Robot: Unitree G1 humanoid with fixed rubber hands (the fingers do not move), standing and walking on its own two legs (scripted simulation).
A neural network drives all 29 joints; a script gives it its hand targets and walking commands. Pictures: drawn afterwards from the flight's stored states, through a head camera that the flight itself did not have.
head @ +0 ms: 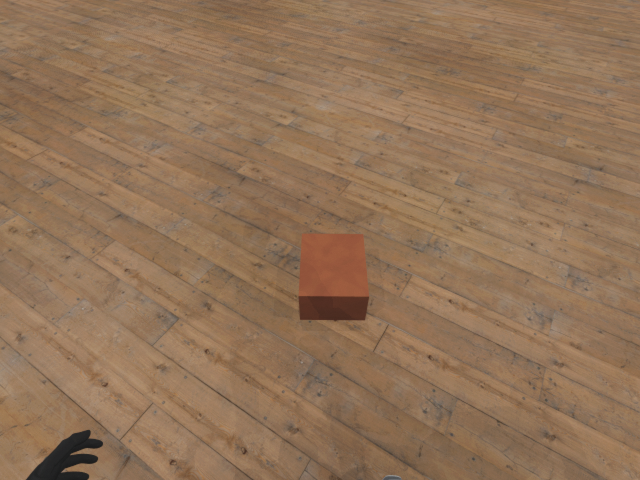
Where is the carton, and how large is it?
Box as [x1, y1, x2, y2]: [299, 234, 368, 319]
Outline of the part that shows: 302,234 299,279 300,319 364,319 368,300 368,289 362,234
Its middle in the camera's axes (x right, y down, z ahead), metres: +0.04 +0.14 +1.41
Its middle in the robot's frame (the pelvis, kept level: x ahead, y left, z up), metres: +0.92 -0.06 -0.67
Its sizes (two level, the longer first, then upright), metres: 0.281 0.232 0.151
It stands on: the floor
